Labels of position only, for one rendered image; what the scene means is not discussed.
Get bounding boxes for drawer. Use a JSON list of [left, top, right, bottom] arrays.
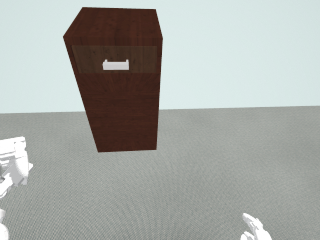
[[71, 45, 157, 73]]

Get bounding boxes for handle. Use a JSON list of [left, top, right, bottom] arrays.
[[102, 59, 129, 70]]

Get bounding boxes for left robot hand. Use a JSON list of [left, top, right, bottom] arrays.
[[0, 136, 33, 202]]

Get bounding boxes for right robot hand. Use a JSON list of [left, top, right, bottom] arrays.
[[240, 213, 272, 240]]

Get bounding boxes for cabinet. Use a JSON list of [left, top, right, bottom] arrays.
[[63, 7, 163, 153]]

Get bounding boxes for left robot forearm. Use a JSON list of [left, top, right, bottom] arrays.
[[0, 209, 10, 240]]

